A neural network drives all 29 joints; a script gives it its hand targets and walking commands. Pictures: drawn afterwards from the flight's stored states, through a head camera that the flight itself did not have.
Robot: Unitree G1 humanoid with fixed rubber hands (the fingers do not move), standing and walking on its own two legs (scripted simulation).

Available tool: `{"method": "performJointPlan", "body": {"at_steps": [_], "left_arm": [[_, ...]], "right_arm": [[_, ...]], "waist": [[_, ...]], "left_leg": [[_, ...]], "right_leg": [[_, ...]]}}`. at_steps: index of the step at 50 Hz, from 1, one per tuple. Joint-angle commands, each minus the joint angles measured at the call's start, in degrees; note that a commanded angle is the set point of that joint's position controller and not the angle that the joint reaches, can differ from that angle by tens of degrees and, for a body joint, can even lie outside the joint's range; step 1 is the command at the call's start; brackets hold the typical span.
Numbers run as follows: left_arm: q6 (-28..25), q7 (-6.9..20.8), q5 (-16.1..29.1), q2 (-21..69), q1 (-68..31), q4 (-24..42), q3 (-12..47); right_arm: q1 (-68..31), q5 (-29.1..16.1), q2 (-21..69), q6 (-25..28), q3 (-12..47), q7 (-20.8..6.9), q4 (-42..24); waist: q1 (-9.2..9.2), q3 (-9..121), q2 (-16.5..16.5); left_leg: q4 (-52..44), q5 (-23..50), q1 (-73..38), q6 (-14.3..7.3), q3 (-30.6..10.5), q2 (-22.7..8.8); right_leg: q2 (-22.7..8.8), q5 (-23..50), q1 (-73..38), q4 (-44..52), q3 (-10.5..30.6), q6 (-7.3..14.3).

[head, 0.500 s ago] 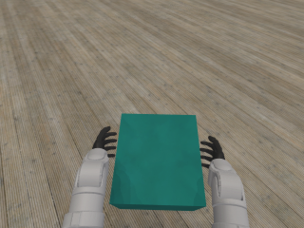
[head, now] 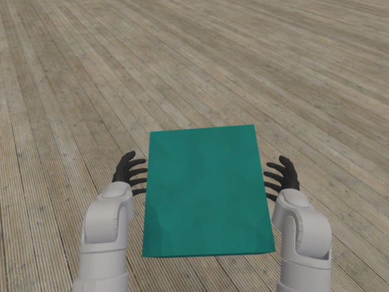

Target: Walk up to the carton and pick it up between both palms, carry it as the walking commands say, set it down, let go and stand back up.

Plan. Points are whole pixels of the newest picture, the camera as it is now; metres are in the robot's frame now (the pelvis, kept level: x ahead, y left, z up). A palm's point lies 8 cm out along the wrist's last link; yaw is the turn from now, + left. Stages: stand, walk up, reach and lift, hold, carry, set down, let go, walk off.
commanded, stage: carry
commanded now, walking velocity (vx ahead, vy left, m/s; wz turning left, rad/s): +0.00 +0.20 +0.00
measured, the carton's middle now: (206, 194) +0.33 -0.01 +0.01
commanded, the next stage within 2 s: none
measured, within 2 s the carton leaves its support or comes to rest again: neither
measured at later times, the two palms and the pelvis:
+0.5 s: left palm (100, 208) +0.24 +0.19 +0.09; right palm (266, 205) +0.25 -0.12 +0.10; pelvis -0.03 +0.02 +0.00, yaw +1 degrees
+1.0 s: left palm (46, 241) +0.17 +0.26 +0.08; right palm (227, 242) +0.19 -0.05 +0.07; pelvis -0.10 +0.09 -0.01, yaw +1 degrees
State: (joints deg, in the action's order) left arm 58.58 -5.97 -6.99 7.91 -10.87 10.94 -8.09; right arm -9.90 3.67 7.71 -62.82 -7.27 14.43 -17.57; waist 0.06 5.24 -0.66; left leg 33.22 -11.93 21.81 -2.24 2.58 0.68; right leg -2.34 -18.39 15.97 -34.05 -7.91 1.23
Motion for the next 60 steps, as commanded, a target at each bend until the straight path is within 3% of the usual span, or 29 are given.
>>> {"method": "performJointPlan", "body": {"at_steps": [1, 2, 4, 7, 8, 10, 12, 14, 15, 17, 20, 22, 27, 28, 29, 30, 33, 34, 37, 43, 45, 46, 47, 49, 51, 54, 55, 59, 60], "left_arm": [[9.3, 16.9, 23.5, 51.1, -29.2, 3.0, 42.3], [9.6, 16.7, 24.4, 52.7, -31.5, 5.1, 43.2], [10.2, 16.8, 26.2, 55.8, -38.3, 8.4, 45.1], [10.5, 16.3, 29.1, 57.8, -45.3, 12.1, 46.5], [10.5, 16.6, 29.6, 59.4, -47.0, 10.7, 45.2], [10.2, 16.2, 30.4, 58.0, -49.5, 15.5, 44.7], [11.5, 17.2, 29.3, 60.0, -40.2, 5.4, 41.4], [11.5, 17.9, 29.6, 58.2, -40.2, 5.8, 40.1], [11.6, 18.1, 29.1, 59.1, -39.4, 2.4, 39.0], [12.0, 18.5, 28.6, 59.8, -39.0, 0.4, 38.5], [11.3, 18.7, 29.7, 61.2, -46.2, 4.7, 40.4], [11.5, 18.5, 29.8, 60.4, -47.5, 4.9, 40.2], [12.6, 17.7, 27.0, 59.9, -45.4, 1.4, 38.5], [12.4, 17.2, 25.8, 58.9, -44.0, 1.1, 38.3], [12.4, 17.1, 25.7, 58.9, -42.1, 2.0, 39.0], [11.9, 16.6, 25.7, 59.1, -44.2, 2.8, 38.5], [11.5, 16.5, 28.9, 62.5, -49.9, 6.4, 42.1], [12.0, 16.4, 28.5, 62.5, -47.5, 4.5, 41.8], [11.9, 15.5, 29.4, 61.8, -45.7, 6.9, 41.9], [12.1, 17.0, 30.5, 61.2, -46.5, 6.7, 40.9], [12.5, 18.0, 30.4, 59.7, -45.5, 5.7, 39.1], [12.7, 18.1, 29.6, 59.5, -44.4, 3.4, 38.1], [12.6, 18.4, 28.8, 59.2, -41.3, 1.7, 37.6], [11.7, 18.6, 30.0, 60.7, -45.5, 4.9, 38.1], [12.0, 19.0, 28.4, 61.4, -45.2, 1.2, 36.5], [12.4, 18.6, 28.2, 60.8, -45.2, 1.2, 36.7], [12.4, 18.0, 27.7, 59.5, -43.4, 1.7, 35.7], [12.2, 17.1, 25.6, 58.0, -44.3, 2.1, 35.6], [12.3, 16.9, 25.0, 58.1, -42.0, 1.4, 34.9]], "right_arm": [[-30.8, -21.9, 52.9, -6.7, 40.6, -26.1, 5.5], [-31.4, -23.6, 54.6, -6.8, 40.9, -26.6, 5.4], [-35.4, -24.2, 55.0, -6.4, 39.2, -27.3, 2.3], [-37.4, -24.4, 57.3, -6.3, 37.2, -26.9, 1.3], [-43.0, -25.0, 56.7, -5.7, 37.8, -26.4, -3.6], [-41.6, -25.3, 59.2, -6.3, 37.3, -26.0, -1.7], [-42.1, -23.0, 56.7, -6.7, 37.1, -24.9, -3.4], [-39.1, -22.1, 57.5, -7.1, 36.3, -24.3, -0.7], [-43.6, -22.8, 57.8, -7.4, 36.5, -24.1, -1.2], [-39.9, -21.0, 59.4, -7.8, 35.1, -24.3, 4.1], [-44.6, -22.7, 61.9, -7.1, 37.4, -24.8, 2.8], [-43.5, -22.8, 61.2, -7.3, 36.9, -24.5, 3.8], [-42.0, -23.9, 61.3, -8.2, 36.6, -25.7, 7.0], [-42.2, -23.6, 60.1, -8.0, 36.0, -26.0, 6.6], [-37.4, -22.3, 58.5, -7.9, 35.2, -26.2, 8.1], [-40.7, -23.1, 59.2, -7.5, 35.2, -26.5, 6.1], [-45.1, -24.0, 59.4, -7.1, 34.9, -26.8, 1.9], [-44.0, -22.9, 57.8, -7.2, 33.4, -26.7, 2.0], [-41.7, -23.0, 58.6, -7.2, 33.8, -25.6, 1.0], [-40.4, -20.3, 57.4, -6.9, 33.8, -24.3, -0.4], [-39.1, -19.6, 58.6, -7.4, 34.9, -23.6, 2.5], [-38.6, -19.6, 58.2, -7.5, 35.1, -23.5, 3.9], [-40.7, -20.9, 58.5, -7.6, 36.9, -23.6, 1.4], [-48.1, -22.9, 61.3, -7.2, 37.7, -23.6, -1.8], [-49.5, -22.5, 60.8, -7.1, 36.4, -24.0, 1.0], [-48.1, -23.5, 60.0, -7.2, 37.3, -24.2, 0.5], [-46.9, -24.1, 59.9, -7.8, 38.1, -23.8, 0.9], [-44.7, -24.5, 60.2, -8.3, 37.6, -24.9, 4.3], [-43.5, -24.7, 59.4, -8.3, 37.7, -25.1, 4.2]], "waist": [[0.49, 11.5, 7.9], [0.49, 14.4, 3.2], [0.56, 15.1, -19.4], [0.26, 13.5, -18.0], [0.02, 13.0, -11.8], [0.32, 18.4, -8.3], [1.20, 21.5, 0.3], [1.11, 22.3, 10.1], [1.42, 20.2, 18.5], [1.59, 16.3, 11.7], [1.60, 13.2, 8.0], [0.94, 11.7, 10.4], [-0.45, 12.6, 9.4], [-0.66, 15.7, 0.1], [-0.65, 14.7, -16.6], [-0.56, 11.3, -15.0], [-0.20, 10.8, -10.2], [-0.24, 11.2, -14.4], [-0.20, 18.1, -9.5], [-0.65, 20.2, -10.8], [0.58, 20.8, 0.1], [0.89, 19.3, 5.3], [0.35, 18.5, 23.3], [0.59, 14.1, 15.4], [1.25, 10.0, 7.9], [0.57, 11.7, 6.9], [0.70, 13.5, 12.4], [0.04, 12.4, 15.7], [-0.11, 13.9, 10.9]], "left_leg": [[-3.1, 0.8, -2.5, 0.6, 0.3, -2.3], [-6.2, 6.9, -9.5, -0.2, -2.4, -4.9], [-15.9, 12.0, -14.0, -4.7, -17.8, -17.0], [-15.6, 3.9, -10.3, -5.9, -12.3, -13.4], [-14.9, 4.1, -11.9, -6.2, -11.9, -11.8], [-8.8, 21.9, -17.9, -6.1, -9.7, -11.2], [-5.1, 24.4, -15.2, -4.2, -8.1, -10.3], [3.1, 9.4, 0.9, 0.1, -5.3, -5.8], [10.8, -8.3, 10.1, 2.0, -0.6, -1.5], [19.7, -18.5, 15.2, 1.4, -3.6, -1.7], [16.8, -13.6, 13.5, 1.8, -4.3, -5.0], [11.5, -10.7, 7.8, 2.4, -1.1, -2.9], [-10.0, -3.4, -6.2, 2.1, 1.4, -2.3], [-14.7, 3.4, -13.9, 0.5, -5.0, -7.8], [-15.8, 20.0, -16.8, -3.0, -19.2, -19.9], [-15.8, 17.4, -12.2, -7.7, -19.3, -21.5], [-14.6, 1.5, -10.6, -5.0, -9.0, -12.6], [-12.8, 5.7, -12.4, -5.3, -6.4, -10.9], [-7.6, 29.9, -22.9, -7.7, -6.8, -12.5], [-12.1, 15.8, -17.1, -8.3, -9.9, -13.8], [-8.7, 11.3, -13.0, -4.9, -6.7, -11.4], [-2.3, 11.0, -3.0, -1.9, -4.2, -8.5], [7.9, -10.2, 10.1, 2.2, -0.4, -3.1], [29.6, -16.5, 16.9, 2.4, -6.9, -3.6], [26.0, -11.1, 16.1, 1.9, -7.5, -2.3], [21.1, -10.5, 12.2, 3.3, -1.9, -3.2], [18.5, -11.8, 10.5, 2.9, -1.3, -2.4], [0.9, -11.8, 2.5, 3.3, 2.0, -2.4], [-6.1, -7.7, -2.0, 3.4, 5.4, 0.0]], "right_leg": [[-16.7, 29.0, -2.6, 4.0, 14.8, 4.3], [-14.1, 19.3, 1.4, 0.8, 10.0, 2.8], [-2.5, -11.5, 10.4, -10.2, 1.7, -1.8], [0.0, -14.6, 9.1, -11.0, 1.1, -1.6], [1.1, -14.0, 9.0, -9.1, 0.6, -1.5], [1.6, -10.3, 5.7, -1.9, 0.6, -1.6], [-3.0, 0.3, -3.2, 8.0, 3.6, -1.8], [-15.2, 19.8, -16.7, 10.4, 16.9, 1.8], [-24.6, 43.5, -19.3, 9.8, 25.7, 6.6], [-26.4, 48.9, -18.0, 9.5, 24.4, 10.4], [-21.8, 27.5, -12.2, 10.5, 17.6, 7.3], [-19.1, 33.3, -7.1, 9.5, 14.1, 5.6], [-15.0, 14.4, -0.5, 3.7, 8.2, 1.8], [-11.8, 8.1, 3.3, -2.4, 5.6, -0.2], [-3.8, -12.0, 14.3, -13.2, -0.9, -4.3], [-1.3, -21.6, 15.9, -25.0, 1.0, -3.4], [-1.7, -15.6, 16.5, -24.3, 2.7, -4.4], [-1.6, -13.5, 16.4, -22.3, 2.2, -4.5], [1.0, -14.7, 16.3, -17.5, -0.7, -6.1], [0.4, -13.4, 5.9, -8.7, -1.3, -3.9], [-2.9, 1.0, -5.0, 12.0, -0.2, -2.6], [-12.6, 8.1, -13.2, 15.1, 10.6, -0.8], [-27.5, 23.1, -19.2, 16.2, 29.9, 4.8], [-30.6, 18.9, -10.0, 16.1, 30.3, 10.7], [-22.3, 18.5, -9.2, 13.4, 20.2, 6.8], [-19.3, 14.9, -5.6, 13.2, 13.5, 4.3], [-19.4, 19.1, -6.5, 12.2, 14.2, 4.8], [-19.2, 31.4, -6.5, 5.8, 11.3, 4.5], [-17.3, 26.7, -5.4, 3.9, 9.3, 3.1]]}}
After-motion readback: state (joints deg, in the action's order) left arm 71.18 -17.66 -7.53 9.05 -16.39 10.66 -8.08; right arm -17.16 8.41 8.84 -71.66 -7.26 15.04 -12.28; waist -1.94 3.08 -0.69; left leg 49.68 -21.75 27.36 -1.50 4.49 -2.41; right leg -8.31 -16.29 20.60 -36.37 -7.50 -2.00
